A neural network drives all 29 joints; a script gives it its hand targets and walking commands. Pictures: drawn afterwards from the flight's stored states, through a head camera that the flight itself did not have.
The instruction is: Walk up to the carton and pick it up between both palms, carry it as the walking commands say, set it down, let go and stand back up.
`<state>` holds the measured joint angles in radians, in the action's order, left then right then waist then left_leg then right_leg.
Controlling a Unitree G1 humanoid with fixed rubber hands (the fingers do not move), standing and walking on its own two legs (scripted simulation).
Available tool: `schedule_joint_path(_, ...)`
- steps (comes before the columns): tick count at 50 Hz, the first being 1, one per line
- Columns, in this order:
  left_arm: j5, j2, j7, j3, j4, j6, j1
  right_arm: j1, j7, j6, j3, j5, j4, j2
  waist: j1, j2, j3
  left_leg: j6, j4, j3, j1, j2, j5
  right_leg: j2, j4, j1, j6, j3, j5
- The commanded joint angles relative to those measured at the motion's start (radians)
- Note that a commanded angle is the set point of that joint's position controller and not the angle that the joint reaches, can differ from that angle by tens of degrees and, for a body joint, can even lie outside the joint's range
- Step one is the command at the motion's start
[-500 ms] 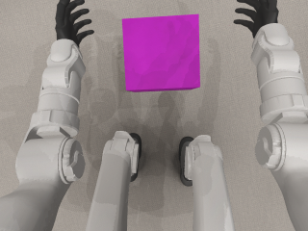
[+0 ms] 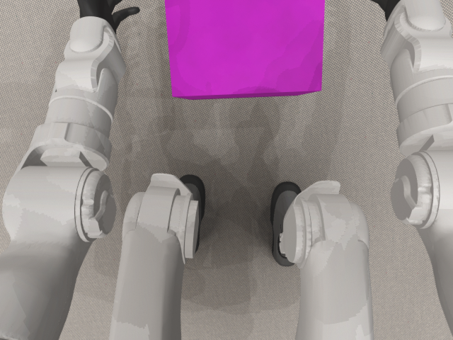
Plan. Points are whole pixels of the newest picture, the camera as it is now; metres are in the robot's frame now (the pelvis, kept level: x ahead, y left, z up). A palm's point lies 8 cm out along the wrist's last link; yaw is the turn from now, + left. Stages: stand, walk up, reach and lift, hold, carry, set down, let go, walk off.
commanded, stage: reach and lift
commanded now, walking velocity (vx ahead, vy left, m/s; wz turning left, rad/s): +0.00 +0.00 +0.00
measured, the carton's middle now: (243, 33) +0.55 +0.00 -0.31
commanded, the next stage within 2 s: none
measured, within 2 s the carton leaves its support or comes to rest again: leaves its support in 1.88 s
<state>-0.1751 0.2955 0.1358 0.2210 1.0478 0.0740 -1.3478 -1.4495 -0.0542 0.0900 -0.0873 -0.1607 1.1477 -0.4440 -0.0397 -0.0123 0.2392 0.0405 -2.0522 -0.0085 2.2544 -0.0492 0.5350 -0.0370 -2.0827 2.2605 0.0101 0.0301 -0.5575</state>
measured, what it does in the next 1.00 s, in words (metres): stands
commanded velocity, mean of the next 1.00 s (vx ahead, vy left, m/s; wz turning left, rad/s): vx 0.00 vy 0.00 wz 0.00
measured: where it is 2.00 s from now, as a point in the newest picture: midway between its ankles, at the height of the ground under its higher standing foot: (235, 233)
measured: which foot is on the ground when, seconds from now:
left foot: down 0.00-1.00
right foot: down 0.00-1.00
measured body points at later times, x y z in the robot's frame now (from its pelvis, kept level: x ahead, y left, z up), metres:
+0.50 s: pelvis +0.00 +0.00 -0.05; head +0.38 -0.02 +0.19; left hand +0.54 +0.19 -0.24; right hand +0.56 -0.20 -0.24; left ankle +0.12 +0.12 -0.37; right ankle +0.11 -0.12 -0.37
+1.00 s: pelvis -0.01 +0.00 -0.04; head +0.37 -0.02 +0.19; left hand +0.54 +0.16 -0.23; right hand +0.56 -0.17 -0.24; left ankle +0.12 +0.12 -0.37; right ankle +0.11 -0.12 -0.37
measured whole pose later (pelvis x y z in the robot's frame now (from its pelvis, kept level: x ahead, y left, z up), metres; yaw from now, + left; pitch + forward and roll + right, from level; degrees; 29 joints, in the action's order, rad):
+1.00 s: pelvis -0.01 +0.00 -0.04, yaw +0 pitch +35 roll +2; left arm -0.24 0.28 0.15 0.12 1.23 0.01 -1.52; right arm -1.58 -0.07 0.03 0.03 -0.22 1.27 -0.41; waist -0.04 -0.03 0.45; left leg 0.02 -2.21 0.01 2.26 -0.02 0.55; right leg 0.00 -2.24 2.27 -0.01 0.02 -0.57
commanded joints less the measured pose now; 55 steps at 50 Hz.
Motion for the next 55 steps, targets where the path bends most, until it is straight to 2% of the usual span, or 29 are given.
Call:
schedule_joint_path(1, -0.015, 0.132, 0.003, -0.010, -0.075, -0.029, -0.242, -0.276, -0.003, -0.031, 0.004, -0.017, -0.076, -0.130, -0.005, 0.065, -1.181, 0.011, 0.085, 0.062, -0.618, 0.012, -0.338, 0.026, 0.130, -0.589, 0.011, -0.032, 0.284)
schedule_joint_path(9, -0.046, 0.142, -0.002, -0.045, 0.011, -0.051, -0.293, -0.325, 0.001, -0.055, 0.049, -0.045, -0.001, -0.142, -0.007, 0.068, -1.039, 0.011, 0.017, 0.043, -0.533, 0.023, -0.305, 0.041, 0.056, -0.503, 0.006, -0.016, 0.243)
schedule_joint_path(11, -0.046, 0.153, -0.002, -0.046, 0.012, -0.061, -0.322, -0.353, 0.003, -0.064, 0.052, -0.049, -0.016, -0.146, -0.004, 0.070, -0.996, 0.010, -0.003, 0.035, -0.522, 0.024, -0.318, 0.039, 0.038, -0.479, 0.007, -0.011, 0.258)
schedule_joint_path(15, -0.053, 0.162, 0.001, -0.050, 0.034, -0.073, -0.320, -0.358, 0.002, -0.074, 0.066, -0.068, -0.010, -0.147, -0.020, 0.069, -0.999, 0.009, -0.036, 0.036, -0.537, 0.027, -0.351, 0.037, 0.007, -0.501, 0.006, -0.007, 0.295)
schedule_joint_path(19, -0.070, 0.137, -0.004, -0.073, 0.061, -0.072, -0.291, -0.324, 0.000, -0.074, 0.076, -0.072, 0.011, -0.134, -0.009, 0.067, -0.992, 0.011, -0.051, 0.039, -0.525, 0.028, -0.353, 0.038, -0.002, -0.519, 0.004, -0.006, 0.313)
schedule_joint_path(37, -0.085, 0.106, -0.004, -0.088, 0.074, -0.072, -0.332, -0.369, -0.006, -0.066, 0.104, -0.082, 0.013, -0.098, -0.015, 0.076, -0.948, 0.005, -0.039, 0.043, -0.489, 0.023, -0.299, 0.032, 0.014, -0.537, 0.003, 0.003, 0.271)
schedule_joint_path(49, -0.056, 0.041, 0.008, -0.090, 0.094, -0.078, -0.370, -0.402, -0.015, -0.074, 0.111, -0.056, 0.032, -0.046, -0.003, 0.070, -0.940, 0.009, -0.020, 0.038, -0.523, 0.003, -0.304, 0.013, 0.022, -0.535, 0.008, -0.005, 0.266)
schedule_joint_path(55, -0.068, -0.062, -0.010, -0.140, 0.082, -0.089, -0.415, -0.440, 0.004, -0.083, 0.164, -0.079, 0.027, 0.065, -0.005, 0.069, -0.930, 0.006, -0.017, 0.038, -0.527, -0.008, -0.307, 0.003, 0.024, -0.535, 0.004, -0.004, 0.271)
